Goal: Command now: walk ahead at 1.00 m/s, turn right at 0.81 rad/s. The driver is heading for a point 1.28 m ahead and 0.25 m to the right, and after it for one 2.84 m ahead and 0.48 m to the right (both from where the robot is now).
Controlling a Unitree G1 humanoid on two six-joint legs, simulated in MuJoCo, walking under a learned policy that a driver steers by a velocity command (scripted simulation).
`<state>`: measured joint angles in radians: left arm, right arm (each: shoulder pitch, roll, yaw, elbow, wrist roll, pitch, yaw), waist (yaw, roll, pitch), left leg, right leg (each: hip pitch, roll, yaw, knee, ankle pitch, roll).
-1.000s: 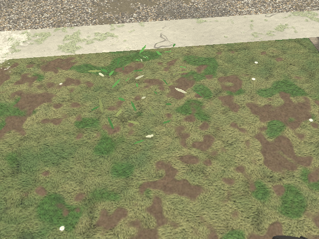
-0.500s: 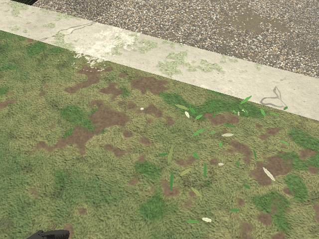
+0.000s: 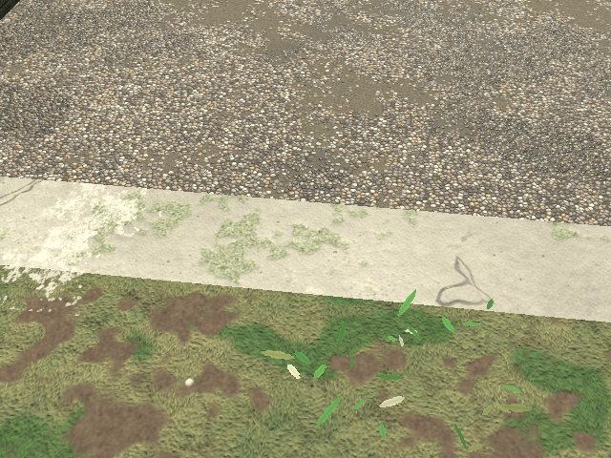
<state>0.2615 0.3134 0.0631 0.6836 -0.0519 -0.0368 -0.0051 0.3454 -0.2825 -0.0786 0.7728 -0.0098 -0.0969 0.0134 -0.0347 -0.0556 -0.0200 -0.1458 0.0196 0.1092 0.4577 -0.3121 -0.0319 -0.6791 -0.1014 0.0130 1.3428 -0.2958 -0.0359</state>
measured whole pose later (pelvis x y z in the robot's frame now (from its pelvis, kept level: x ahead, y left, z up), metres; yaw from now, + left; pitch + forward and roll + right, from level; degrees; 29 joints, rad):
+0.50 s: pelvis +0.41 -0.10 +0.00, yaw -28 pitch -1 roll +1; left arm 0.46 0.25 0.04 0.71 -0.02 -0.07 -0.01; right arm 0.01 -0.27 -0.02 0.59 -0.02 -0.13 0.00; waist 0.08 0.02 0.06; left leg -0.69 0.09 -0.16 0.93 -0.11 -0.03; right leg -0.13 0.18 0.12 0.46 -0.28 -0.16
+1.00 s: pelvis +0.85 -0.22 +0.00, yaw -14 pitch +0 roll +0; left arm 0.03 0.23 -0.01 0.57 0.05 -0.12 0.01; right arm 0.52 -0.19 -0.03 0.74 0.03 -0.03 -0.01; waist -0.07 0.00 0.06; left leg -0.18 -0.21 -0.15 0.53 -0.31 0.14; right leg -0.72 -0.05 0.12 0.90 -0.09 -0.03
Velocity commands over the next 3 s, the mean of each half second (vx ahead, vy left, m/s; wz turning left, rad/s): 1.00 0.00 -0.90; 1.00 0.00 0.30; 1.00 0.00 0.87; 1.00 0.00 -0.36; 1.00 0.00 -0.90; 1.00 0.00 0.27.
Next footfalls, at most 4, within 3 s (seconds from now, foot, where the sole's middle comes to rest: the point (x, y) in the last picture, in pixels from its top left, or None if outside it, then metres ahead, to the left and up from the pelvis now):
0.24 right None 0.40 -0.14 -0.77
0.72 left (373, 327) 0.87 -0.17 -0.77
1.12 right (450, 242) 1.15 -0.43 -0.77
1.42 left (362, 248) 1.13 -0.17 -0.77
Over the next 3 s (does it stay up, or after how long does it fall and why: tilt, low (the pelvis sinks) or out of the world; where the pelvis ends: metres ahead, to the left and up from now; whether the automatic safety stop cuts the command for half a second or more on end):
stays up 1.09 -0.28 0.00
